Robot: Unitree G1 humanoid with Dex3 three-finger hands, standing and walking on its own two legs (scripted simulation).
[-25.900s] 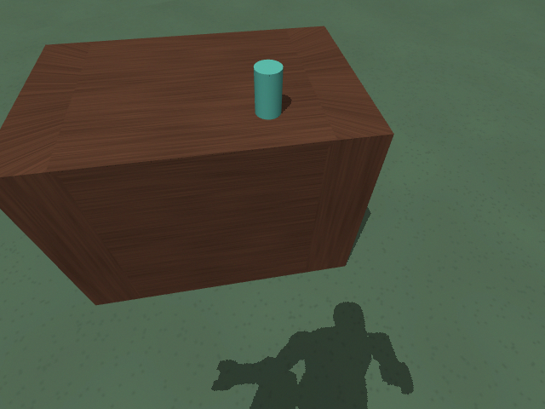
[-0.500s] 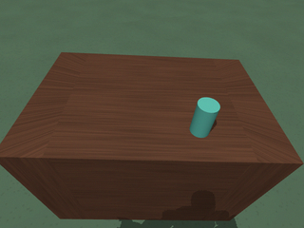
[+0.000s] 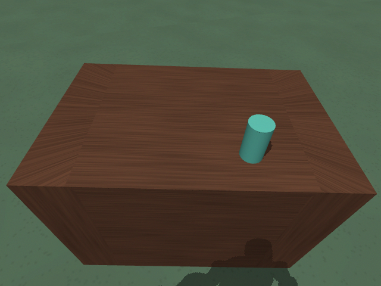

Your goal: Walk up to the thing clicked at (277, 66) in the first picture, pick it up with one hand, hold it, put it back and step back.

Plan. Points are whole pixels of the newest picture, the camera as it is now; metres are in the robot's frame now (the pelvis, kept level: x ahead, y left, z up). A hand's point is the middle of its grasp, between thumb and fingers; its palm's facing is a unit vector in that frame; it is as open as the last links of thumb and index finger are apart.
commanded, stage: home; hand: right
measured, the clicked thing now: (255, 139) +0.51 -0.18 -0.01
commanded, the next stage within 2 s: stand in 1.08 s
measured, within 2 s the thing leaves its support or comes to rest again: neither
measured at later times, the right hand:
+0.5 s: hand out of the picture +0.08 -0.26 -0.15, palm faces -0.01 +0.92 -0.38, open 17.5 cm
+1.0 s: hand out of the picture +0.12 -0.25 -0.15, palm faces -0.01 +0.93 -0.37, open 17.4 cm
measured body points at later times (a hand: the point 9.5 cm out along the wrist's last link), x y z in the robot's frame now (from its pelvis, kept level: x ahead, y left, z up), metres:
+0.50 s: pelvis +0.02 +0.00 +0.00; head +0.03 +0.01 +0.45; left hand +0.08 +0.30 -0.14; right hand +0.08 -0.31 -0.12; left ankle +0.10 +0.13 -0.74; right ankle -0.02 -0.14 -0.74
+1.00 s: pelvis +0.04 +0.01 +0.00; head +0.05 +0.02 +0.45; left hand +0.11 +0.31 -0.14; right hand +0.12 -0.30 -0.12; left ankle +0.10 +0.13 -0.74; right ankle -0.02 -0.14 -0.74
